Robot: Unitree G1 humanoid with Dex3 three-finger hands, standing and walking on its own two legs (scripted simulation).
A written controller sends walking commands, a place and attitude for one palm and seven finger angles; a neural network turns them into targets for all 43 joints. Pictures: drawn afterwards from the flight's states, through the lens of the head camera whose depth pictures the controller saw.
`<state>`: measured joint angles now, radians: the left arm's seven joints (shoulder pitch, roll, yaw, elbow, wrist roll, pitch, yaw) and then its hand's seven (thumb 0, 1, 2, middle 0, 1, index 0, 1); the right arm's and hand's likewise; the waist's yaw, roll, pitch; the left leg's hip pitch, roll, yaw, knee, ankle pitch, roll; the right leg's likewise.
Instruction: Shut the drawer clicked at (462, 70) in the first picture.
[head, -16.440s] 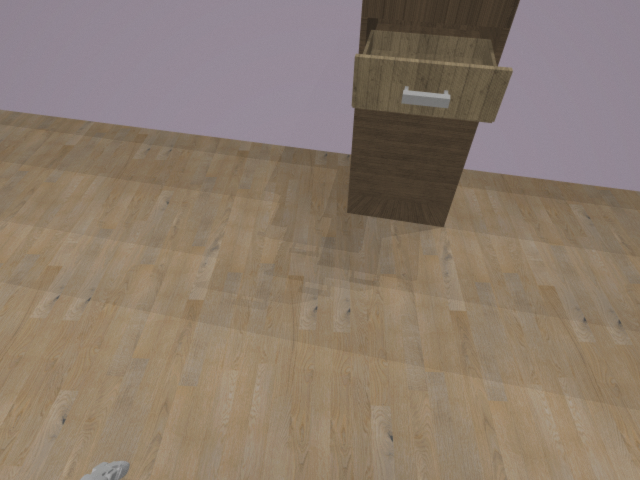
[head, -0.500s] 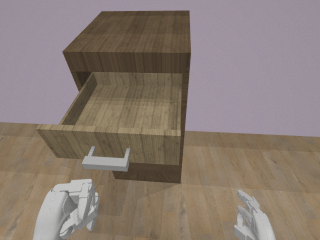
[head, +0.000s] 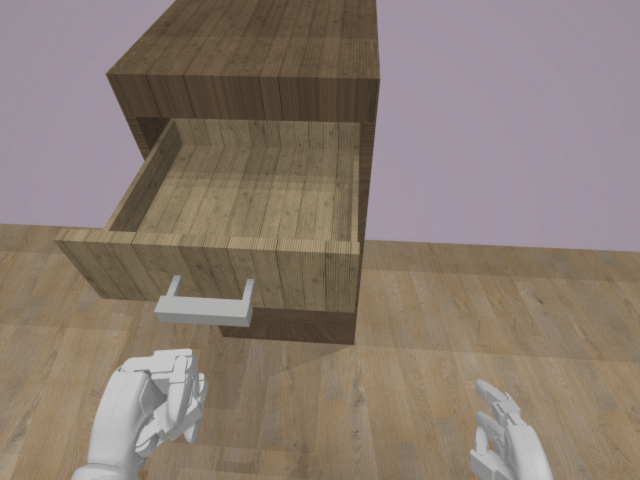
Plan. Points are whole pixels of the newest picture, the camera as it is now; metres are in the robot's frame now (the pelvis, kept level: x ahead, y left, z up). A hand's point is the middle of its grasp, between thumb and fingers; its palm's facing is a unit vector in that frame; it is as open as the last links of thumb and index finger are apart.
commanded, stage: bring the fist close to the handle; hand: left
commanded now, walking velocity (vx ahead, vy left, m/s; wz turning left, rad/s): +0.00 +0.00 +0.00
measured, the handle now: (209, 297) +0.34 +0.17 +0.03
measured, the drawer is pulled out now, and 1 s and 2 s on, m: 0.29 0.29 0.21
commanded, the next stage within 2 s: push the drawer shut in 0.90 s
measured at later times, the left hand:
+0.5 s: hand (223, 379) +0.23 +0.13 +0.04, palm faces -0.06 -1.00 -0.04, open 3.3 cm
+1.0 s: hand (222, 374) +0.24 +0.13 +0.03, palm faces -0.05 -1.00 -0.04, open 3.3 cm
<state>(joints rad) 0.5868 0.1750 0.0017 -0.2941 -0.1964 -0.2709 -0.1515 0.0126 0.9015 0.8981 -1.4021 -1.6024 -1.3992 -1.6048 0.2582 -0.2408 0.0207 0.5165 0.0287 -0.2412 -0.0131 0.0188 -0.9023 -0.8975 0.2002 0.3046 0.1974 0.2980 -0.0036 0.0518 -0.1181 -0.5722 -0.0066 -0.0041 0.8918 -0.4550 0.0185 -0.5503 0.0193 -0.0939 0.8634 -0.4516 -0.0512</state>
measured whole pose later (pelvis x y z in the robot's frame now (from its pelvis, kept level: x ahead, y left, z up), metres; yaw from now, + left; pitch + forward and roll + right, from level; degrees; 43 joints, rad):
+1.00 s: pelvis +0.00 +0.01 -0.03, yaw -1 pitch +15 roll -1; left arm 0.38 0.17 -0.04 -0.12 -0.14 -0.34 -0.04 0.01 0.90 0.90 -1.40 -1.60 -1.40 -1.60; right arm 0.26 -0.24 0.02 0.46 0.01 -0.11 0.01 0.02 -0.90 -0.90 0.20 0.30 0.20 0.30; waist -0.03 0.04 -0.15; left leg -0.79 -0.01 0.01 1.06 -0.52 0.03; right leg -0.76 0.02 -0.08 1.02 -0.51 -0.04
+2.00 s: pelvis -0.03 +0.02 -0.02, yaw -1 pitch +14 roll -1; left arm -0.24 0.19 0.02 0.47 -0.14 -0.36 -0.01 -0.01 0.81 0.94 -1.40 -1.60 -1.40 -1.60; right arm 0.24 -0.26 0.04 0.60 0.02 -0.08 0.00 0.02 -0.90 -0.90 0.20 0.30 0.20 0.30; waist -0.06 0.04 -0.11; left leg -0.80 -0.02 0.01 1.02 -0.46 0.04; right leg -0.78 0.00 -0.08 0.98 -0.45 -0.03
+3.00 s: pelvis -0.03 +0.02 -0.03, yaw -2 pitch +20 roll -2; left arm -0.79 0.31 0.26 1.09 -0.07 -0.48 -0.06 0.00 0.77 0.91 -1.40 -1.60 -1.40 -1.60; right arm 0.35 -0.26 0.02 0.65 -0.02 0.00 0.03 0.01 -0.91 -0.90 0.20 0.30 0.20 0.30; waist -0.15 0.03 -0.12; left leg -0.93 0.01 0.03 1.05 -0.46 0.04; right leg -0.91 0.03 -0.07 1.01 -0.44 -0.04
